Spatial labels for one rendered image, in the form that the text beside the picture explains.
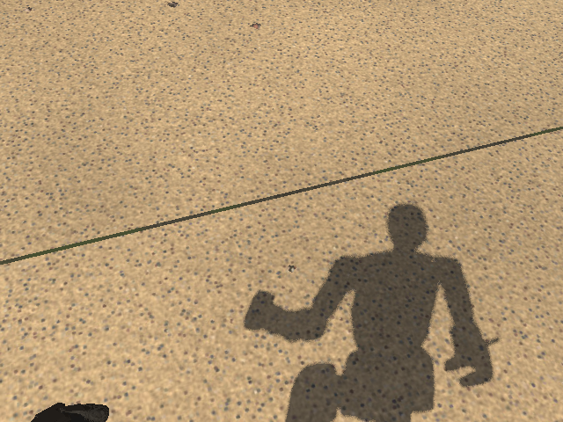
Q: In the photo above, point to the left robot hand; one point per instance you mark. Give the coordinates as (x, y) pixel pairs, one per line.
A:
(73, 413)

